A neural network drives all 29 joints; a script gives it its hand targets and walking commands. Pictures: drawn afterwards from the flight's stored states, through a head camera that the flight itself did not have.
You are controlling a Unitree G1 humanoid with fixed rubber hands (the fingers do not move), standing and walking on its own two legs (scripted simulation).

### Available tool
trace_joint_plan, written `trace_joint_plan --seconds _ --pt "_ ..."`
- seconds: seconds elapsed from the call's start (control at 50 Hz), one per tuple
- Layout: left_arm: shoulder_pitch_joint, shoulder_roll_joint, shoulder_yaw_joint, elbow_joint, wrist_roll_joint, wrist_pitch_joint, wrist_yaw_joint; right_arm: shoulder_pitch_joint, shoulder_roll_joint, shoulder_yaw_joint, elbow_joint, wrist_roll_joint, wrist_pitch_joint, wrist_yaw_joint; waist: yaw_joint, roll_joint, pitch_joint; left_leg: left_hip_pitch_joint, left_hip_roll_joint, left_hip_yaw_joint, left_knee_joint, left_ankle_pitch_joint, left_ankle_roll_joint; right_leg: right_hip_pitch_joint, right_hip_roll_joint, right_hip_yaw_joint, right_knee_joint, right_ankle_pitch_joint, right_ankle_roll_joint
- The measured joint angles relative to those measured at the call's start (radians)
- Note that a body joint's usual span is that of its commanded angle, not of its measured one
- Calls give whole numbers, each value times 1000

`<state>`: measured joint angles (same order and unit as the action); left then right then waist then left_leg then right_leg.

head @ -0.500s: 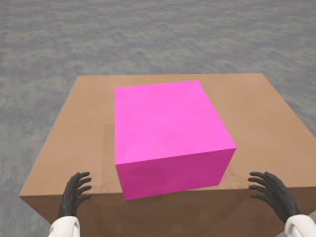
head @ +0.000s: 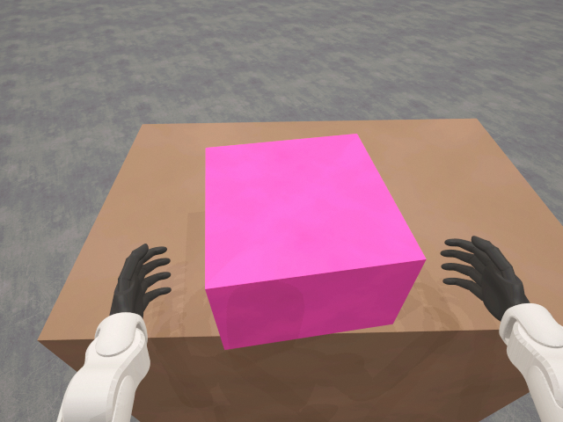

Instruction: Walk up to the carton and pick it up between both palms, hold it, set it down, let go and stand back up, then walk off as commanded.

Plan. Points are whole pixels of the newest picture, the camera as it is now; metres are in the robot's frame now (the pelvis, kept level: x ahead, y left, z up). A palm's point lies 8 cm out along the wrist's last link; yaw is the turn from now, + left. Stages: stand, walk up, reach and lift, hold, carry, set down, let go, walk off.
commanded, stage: reach and lift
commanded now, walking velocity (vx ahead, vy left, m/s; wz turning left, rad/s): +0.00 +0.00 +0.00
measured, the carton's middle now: (296, 233) +0.42 +0.01 +0.02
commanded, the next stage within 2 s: none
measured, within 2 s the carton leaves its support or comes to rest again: neither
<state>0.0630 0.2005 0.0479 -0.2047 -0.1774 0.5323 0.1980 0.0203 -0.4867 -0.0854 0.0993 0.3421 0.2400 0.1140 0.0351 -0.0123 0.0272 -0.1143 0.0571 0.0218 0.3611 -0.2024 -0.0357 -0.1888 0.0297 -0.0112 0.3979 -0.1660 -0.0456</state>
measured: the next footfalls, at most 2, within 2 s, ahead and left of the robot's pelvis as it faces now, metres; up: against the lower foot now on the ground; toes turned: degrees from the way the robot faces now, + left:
none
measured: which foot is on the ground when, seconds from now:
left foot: down 0.00-1.00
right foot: down 0.00-1.00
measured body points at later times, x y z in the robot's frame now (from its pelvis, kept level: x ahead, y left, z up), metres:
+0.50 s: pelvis +0.00 +0.00 +0.00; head +0.01 +0.00 +0.45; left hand +0.33 +0.23 +0.13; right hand +0.38 -0.25 +0.12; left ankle +0.00 +0.15 -0.74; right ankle +0.03 -0.09 -0.74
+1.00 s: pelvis +0.01 +0.00 +0.00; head +0.04 +0.00 +0.45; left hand +0.38 +0.23 +0.16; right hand +0.44 -0.24 +0.16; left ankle +0.00 +0.15 -0.74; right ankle +0.03 -0.09 -0.74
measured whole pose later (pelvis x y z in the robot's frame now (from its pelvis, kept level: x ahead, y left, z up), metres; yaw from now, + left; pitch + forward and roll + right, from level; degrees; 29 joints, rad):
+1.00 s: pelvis +0.01 +0.00 +0.00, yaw +0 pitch +3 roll +1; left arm -0.55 0.25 0.15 0.03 -0.19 0.76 0.16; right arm -0.71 -0.57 -0.04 0.59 0.40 0.37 0.13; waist 0.07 -0.01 0.01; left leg -0.22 0.06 0.02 0.36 -0.19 -0.04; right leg -0.29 0.03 -0.01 0.40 -0.16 -0.04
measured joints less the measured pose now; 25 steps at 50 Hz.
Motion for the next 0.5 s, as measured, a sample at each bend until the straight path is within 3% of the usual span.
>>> trace_joint_plan --seconds 0.12,0.26,0.5 --pt "-94 0 11 0 -8 77 1 -111 -5 0 12 11 56 2 1 0 1 0 0 0 0 4 0 0 0 0 0 5 0" --pt "-217 0 57 0 -8 163 -9 -272 -22 0 148 12 113 9 6 0 10 -2 0 0 -1 8 0 -3 0 0 0 9 0" --pt "-372 3 102 61 -8 206 -33 -431 -31 0 242 13 125 16 16 0 12 -40 0 0 -2 10 0 -41 0 0 0 10 0"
